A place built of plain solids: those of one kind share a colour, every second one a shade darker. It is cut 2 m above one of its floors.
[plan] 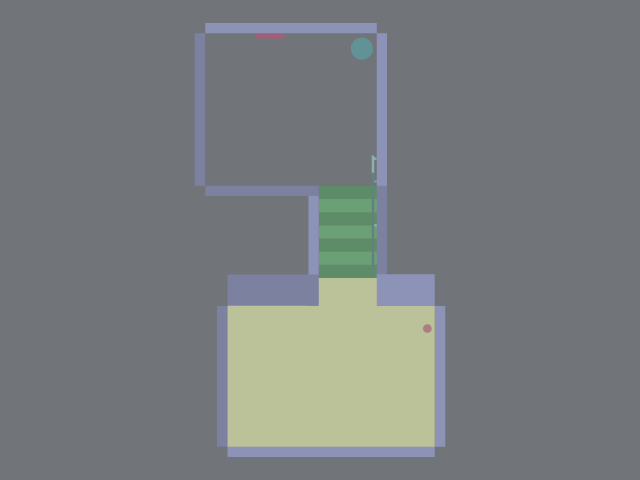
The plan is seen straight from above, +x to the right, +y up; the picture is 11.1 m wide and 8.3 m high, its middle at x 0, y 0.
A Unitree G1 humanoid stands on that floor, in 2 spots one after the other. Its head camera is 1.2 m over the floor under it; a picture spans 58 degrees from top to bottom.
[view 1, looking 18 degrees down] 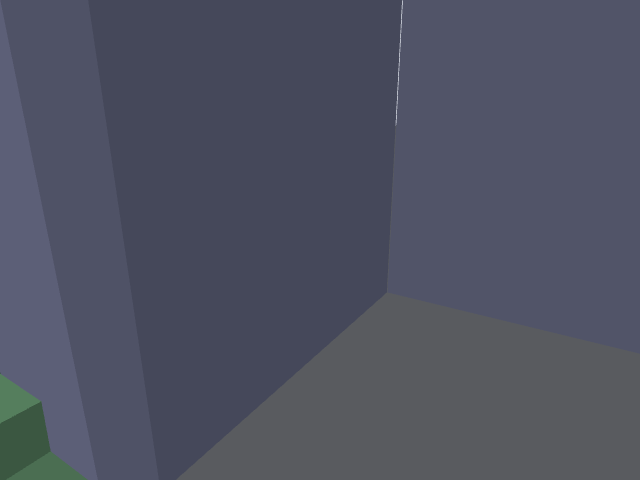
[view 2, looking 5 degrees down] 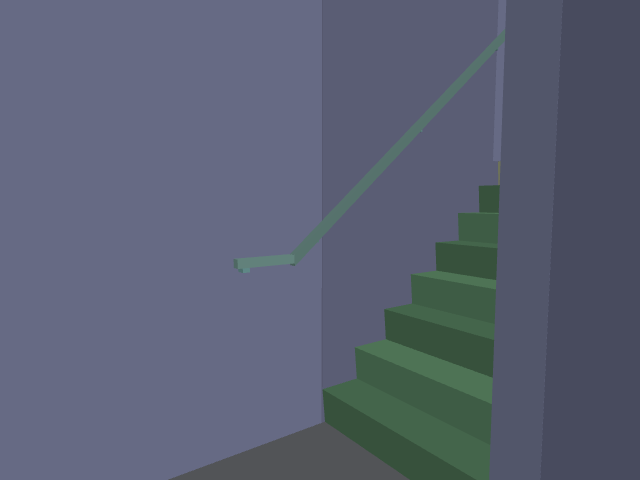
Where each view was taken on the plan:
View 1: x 0.44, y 1.94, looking -148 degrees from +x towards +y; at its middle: wall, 1.98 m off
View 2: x -0.85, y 2.28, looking -36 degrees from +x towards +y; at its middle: wall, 2.27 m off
